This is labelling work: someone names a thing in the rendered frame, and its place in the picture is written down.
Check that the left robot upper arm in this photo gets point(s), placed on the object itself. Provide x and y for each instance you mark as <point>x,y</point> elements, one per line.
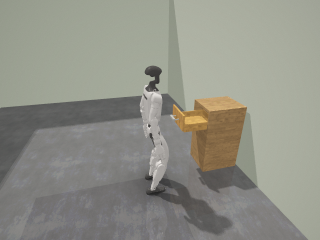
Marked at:
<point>142,100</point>

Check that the right robot hand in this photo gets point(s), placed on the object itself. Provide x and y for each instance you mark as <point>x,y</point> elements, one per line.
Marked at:
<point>158,151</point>

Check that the right robot shin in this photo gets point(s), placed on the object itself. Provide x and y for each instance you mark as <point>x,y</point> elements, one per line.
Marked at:
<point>158,175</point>

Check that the drawer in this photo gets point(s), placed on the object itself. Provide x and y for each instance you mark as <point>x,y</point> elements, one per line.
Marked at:
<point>194,120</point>

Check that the robot right forearm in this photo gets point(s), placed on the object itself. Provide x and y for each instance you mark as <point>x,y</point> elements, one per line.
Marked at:
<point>155,132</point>

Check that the handle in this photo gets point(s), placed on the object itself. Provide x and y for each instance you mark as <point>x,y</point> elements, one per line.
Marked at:
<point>172,117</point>

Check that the robot left forearm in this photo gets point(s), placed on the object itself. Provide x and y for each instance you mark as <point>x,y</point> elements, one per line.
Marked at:
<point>145,122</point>

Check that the left robot hand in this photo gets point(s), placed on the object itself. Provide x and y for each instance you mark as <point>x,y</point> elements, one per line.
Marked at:
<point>145,130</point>

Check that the cabinet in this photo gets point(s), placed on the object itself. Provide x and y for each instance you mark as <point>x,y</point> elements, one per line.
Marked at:
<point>217,146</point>

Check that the right robot upper arm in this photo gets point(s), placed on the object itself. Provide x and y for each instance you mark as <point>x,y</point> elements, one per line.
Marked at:
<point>156,100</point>

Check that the robot right thigh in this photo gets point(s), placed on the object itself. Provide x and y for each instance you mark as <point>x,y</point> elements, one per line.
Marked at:
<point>166,149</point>

